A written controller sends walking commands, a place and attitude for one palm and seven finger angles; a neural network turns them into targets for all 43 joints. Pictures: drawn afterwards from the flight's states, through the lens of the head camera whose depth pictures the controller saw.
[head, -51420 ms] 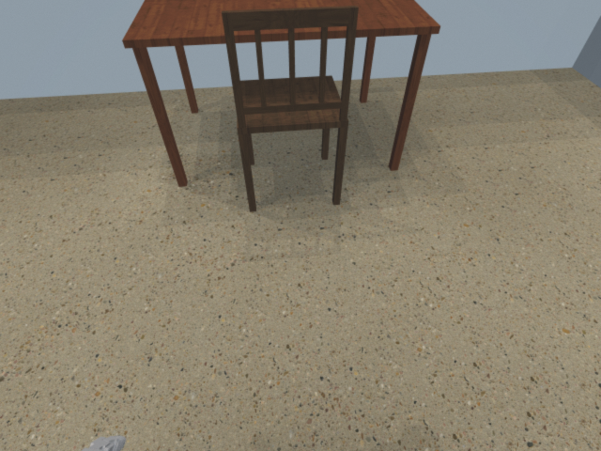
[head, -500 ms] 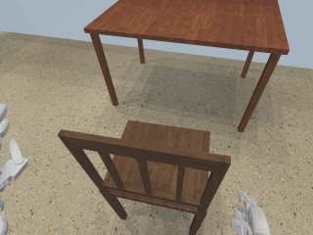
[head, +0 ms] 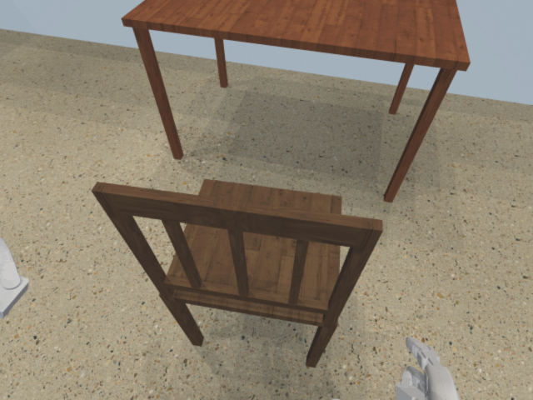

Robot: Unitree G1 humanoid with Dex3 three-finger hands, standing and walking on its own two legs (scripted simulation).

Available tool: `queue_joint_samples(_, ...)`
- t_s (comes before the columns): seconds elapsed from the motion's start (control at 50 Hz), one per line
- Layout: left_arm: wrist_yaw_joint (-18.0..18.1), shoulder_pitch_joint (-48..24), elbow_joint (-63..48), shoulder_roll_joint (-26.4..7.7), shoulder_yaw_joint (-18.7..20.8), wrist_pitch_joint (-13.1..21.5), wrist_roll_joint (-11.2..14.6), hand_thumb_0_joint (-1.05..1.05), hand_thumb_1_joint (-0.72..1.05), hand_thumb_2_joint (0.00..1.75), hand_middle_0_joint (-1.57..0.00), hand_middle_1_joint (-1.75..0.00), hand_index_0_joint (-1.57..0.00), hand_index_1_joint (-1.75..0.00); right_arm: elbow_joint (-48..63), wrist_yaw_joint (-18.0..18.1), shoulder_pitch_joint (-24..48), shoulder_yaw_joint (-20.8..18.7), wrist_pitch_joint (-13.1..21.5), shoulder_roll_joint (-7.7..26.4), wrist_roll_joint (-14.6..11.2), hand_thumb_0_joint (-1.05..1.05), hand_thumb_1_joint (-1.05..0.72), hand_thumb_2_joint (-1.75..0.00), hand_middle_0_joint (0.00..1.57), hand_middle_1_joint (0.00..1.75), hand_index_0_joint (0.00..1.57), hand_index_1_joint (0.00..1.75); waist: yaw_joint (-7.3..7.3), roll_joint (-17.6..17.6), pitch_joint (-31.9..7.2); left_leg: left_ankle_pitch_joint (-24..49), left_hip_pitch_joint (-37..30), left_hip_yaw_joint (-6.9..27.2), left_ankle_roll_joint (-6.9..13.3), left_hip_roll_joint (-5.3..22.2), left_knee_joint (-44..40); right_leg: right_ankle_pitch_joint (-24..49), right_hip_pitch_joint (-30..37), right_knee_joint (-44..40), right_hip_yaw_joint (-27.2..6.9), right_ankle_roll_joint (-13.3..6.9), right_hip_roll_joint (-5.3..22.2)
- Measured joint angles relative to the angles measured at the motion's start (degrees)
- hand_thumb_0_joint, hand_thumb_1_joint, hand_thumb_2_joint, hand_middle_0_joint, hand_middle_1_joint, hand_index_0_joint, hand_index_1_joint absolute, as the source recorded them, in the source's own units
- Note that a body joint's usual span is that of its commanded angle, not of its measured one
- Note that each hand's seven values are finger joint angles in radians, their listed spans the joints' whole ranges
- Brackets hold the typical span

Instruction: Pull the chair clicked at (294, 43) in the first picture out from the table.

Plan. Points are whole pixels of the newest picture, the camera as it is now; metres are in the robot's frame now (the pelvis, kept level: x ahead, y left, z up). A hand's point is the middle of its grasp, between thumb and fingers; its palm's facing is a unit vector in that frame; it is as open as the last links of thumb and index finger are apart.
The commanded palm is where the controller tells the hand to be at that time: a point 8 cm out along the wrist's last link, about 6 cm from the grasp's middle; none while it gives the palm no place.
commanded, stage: step back with the hand held close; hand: left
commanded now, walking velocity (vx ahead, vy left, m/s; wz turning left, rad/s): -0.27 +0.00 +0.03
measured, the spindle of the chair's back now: (240, 264) +0.36 +0.08 -0.08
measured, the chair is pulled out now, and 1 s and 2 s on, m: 0.61 0.61 0.61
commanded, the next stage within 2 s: stop stepping back and stand still in 1.14 s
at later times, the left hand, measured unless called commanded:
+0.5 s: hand (8, 299) +0.18 +0.26 +0.17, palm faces +0.46 -0.73 -0.51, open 7.4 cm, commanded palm +0.11 +0.30 +0.19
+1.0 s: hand out of the picture +0.10 +0.26 +0.19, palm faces +0.46 -0.74 -0.48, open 7.4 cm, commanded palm +0.04 +0.30 +0.19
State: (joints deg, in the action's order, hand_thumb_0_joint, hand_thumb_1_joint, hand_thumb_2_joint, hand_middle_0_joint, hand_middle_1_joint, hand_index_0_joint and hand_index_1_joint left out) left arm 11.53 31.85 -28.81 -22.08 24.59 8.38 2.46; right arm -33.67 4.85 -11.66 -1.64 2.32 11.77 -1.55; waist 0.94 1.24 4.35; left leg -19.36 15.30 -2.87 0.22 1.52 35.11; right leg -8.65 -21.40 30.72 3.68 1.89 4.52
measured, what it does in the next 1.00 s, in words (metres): lifts its right foot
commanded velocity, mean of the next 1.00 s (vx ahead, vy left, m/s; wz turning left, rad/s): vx -0.38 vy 0.00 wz -0.02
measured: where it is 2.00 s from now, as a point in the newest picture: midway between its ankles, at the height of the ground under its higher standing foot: outside the picture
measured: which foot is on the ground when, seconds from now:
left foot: down 0.00-1.00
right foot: down 0.00-0.86, up 0.88-1.00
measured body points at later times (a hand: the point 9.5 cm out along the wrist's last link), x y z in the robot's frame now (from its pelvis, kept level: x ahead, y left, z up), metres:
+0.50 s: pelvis -0.02 +0.00 -0.01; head +0.02 +0.01 +0.44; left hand +0.15 +0.30 +0.20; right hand +0.15 -0.24 -0.10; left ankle -0.01 +0.11 -0.73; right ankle +0.08 -0.14 -0.73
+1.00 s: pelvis -0.09 -0.01 +0.01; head -0.04 +0.03 +0.45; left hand +0.07 +0.30 +0.22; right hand +0.09 -0.23 -0.07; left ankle -0.06 +0.11 -0.73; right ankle -0.07 -0.15 -0.67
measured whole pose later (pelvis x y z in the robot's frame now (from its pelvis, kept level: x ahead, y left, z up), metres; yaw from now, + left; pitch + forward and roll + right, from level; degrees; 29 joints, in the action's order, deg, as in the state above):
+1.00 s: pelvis -0.09 -0.01 +0.01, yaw +2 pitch +1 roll -3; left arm 9.6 32.0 -34.9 -25.3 29.5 17.9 2.8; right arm -36.9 2.3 -9.7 -3.2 9.7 9.0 0.8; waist 0.7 -0.9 6.4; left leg -14.6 19.7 0.5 -0.1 3.9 33.6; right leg -26.1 -28.1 55.6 -0.3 0.4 -1.5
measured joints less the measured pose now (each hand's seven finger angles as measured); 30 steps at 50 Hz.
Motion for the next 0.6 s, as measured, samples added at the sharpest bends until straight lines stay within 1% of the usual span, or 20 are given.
queue_joint_samples(0.06, 0.1, -0.8, 0.0, 0.5, -0.5, 0.0, -0.3, 0.01, 0.89, 0.90, -0.21, -0.31, -0.21, -0.30, 0.1, 0.0, -0.4, 0.5, 0.4, 0.2, 0.3, 0.01, -0.91, -0.90, 0.20, 0.30, 0.20, 0.30, 0.17, -0.2, -0.4, 0.3, 1.0, 0.0, 0.2, 0.0, 0.5, 0.6, -0.7, -0.1, -0.1, 0.0, -0.1)
queue_joint_samples(0.12, 0.1, -1.3, -0.2, 0.2, -0.5, 0.5, -0.7, 0.01, 0.88, 0.90, -0.21, -0.31, -0.21, -0.31, 0.4, -0.1, -0.9, 0.7, 1.0, 0.2, 0.3, 0.01, -0.90, -0.90, 0.20, 0.30, 0.21, 0.30, -0.11, -0.4, -0.5, 0.7, 1.7, 0.4, 0.3, 0.0, 0.8, 0.2, -1.1, -0.2, -0.3, -0.2, -0.4)
queue_joint_samples(0.18, 0.0, -1.4, -0.9, -0.9, 0.5, 1.2, -0.8, 0.01, 0.88, 0.90, -0.21, -0.31, -0.21, -0.31, 0.9, -0.4, -1.5, 0.7, 1.7, 0.0, 0.3, 0.01, -0.90, -0.90, 0.20, 0.30, 0.21, 0.30, -0.59, -0.9, -0.4, 0.9, 2.4, 0.9, 0.2, -0.3, 1.3, 1.2, -1.4, -0.1, -1.0, -0.3, -0.8)
queue_joint_samples(0.26, 0.0, -0.7, -1.3, -1.5, 1.9, 2.3, -0.8, 0.01, 0.88, 0.90, -0.21, -0.31, -0.21, -0.31, 0.7, -0.7, -1.5, 0.5, 2.5, -0.2, 0.2, 0.01, -0.90, -0.90, 0.20, 0.30, 0.21, 0.30, -0.57, -0.9, -0.3, 0.5, 3.1, 1.1, 0.1, -0.2, 2.4, 0.7, -2.1, 1.2, -1.0, -0.1, -0.8)
queue_joint_samples(0.36, -0.2, -0.9, -2.2, -0.7, 2.1, 3.3, -0.7, 0.01, 0.89, 0.90, -0.21, -0.31, -0.21, -0.30, -0.1, -1.2, -0.7, 0.1, 3.0, -0.1, 0.6, 0.01, -0.90, -0.90, 0.20, 0.30, 0.21, 0.30, -0.32, -0.6, 0.2, -0.1, 4.4, 1.3, -0.1, 0.0, 3.9, 0.3, -3.2, 2.4, -0.8, -0.3, -1.0)
queue_joint_samples(0.42, -0.4, -1.0, -3.0, -0.5, 1.8, 4.0, -0.8, 0.01, 0.88, 0.90, -0.21, -0.31, -0.21, -0.30, -0.6, -1.4, 0.1, -0.2, 3.0, 0.1, 0.8, 0.01, -0.90, -0.90, 0.20, 0.30, 0.21, 0.30, -0.48, -0.7, 0.5, 0.2, 5.3, 1.5, -0.1, 0.0, 4.2, 0.7, -3.8, 2.2, -0.7, -0.4, -1.0)
queue_joint_samples(0.48, -0.7, -0.4, -4.0, -1.2, 2.2, 4.8, -1.0, 0.01, 0.88, 0.90, -0.21, -0.31, -0.21, -0.31, -0.7, -1.5, 0.6, -0.3, 3.0, 0.1, 1.0, 0.01, -0.90, -0.90, 0.20, 0.30, 0.21, 0.30, -0.73, -1.3, 0.6, 0.6, 5.9, 1.5, 0.1, -0.2, 4.0, 1.2, -4.3, 1.8, -0.7, -0.4, -0.8)
queue_joint_samples(0.52, -0.7, 0.1, -4.4, -2.3, 3.1, 5.4, -1.2, 0.01, 0.88, 0.90, -0.21, -0.31, -0.22, -0.31, -0.5, -1.3, 0.7, -0.4, 3.3, -0.2, 0.9, 0.01, -0.90, -0.90, 0.20, 0.30, 0.21, 0.30, -0.87, -1.7, 0.8, 0.8, 6.2, 1.4, 0.1, -0.4, 4.1, 1.2, -4.8, 2.3, -0.9, -0.5, -0.7)
queue_joint_samples(0.54, -0.7, 0.2, -4.5, -2.8, 3.7, 5.7, -1.2, 0.01, 0.88, 0.90, -0.21, -0.31, -0.22, -0.31, -0.4, -1.2, 0.7, -0.4, 3.5, -0.4, 1.0, 0.01, -0.90, -0.90, 0.20, 0.30, 0.21, 0.30, -0.99, -1.8, 0.9, 0.7, 6.4, 1.6, 0.1, -0.3, 4.4, 0.8, -5.1, 3.4, -1.1, -0.6, -0.9)
queue_joint_samples(0.58, -0.9, 0.0, -4.3, -3.8, 4.7, 6.4, -1.0, 0.01, 0.88, 0.90, -0.21, -0.31, -0.22, -0.31, -0.5, -1.0, 0.3, -0.6, 4.4, -1.1, 1.1, 0.01, -0.90, -0.90, 0.20, 0.30, 0.21, 0.30, -1.26, -1.7, 0.7, 0.4, 7.0, 2.5, -0.2, -0.2, 5.4, -2.6, -4.7, 6.6, -1.8, -0.9, -1.6)
queue_joint_samples(0.6, -0.9, -0.1, -4.1, -4.1, 5.2, 6.7, -0.9, 0.01, 0.88, 0.90, -0.21, -0.31, -0.22, -0.31, -0.8, -0.9, 0.2, -0.6, 4.8, -1.5, 1.1, 0.01, -0.90, -0.90, 0.20, 0.30, 0.21, 0.30, -1.17, -1.7, 0.4, 0.2, 7.3, 2.8, -0.4, -0.1, 5.8, -4.7, -4.0, 7.4, -2.1, -1.1, -1.9)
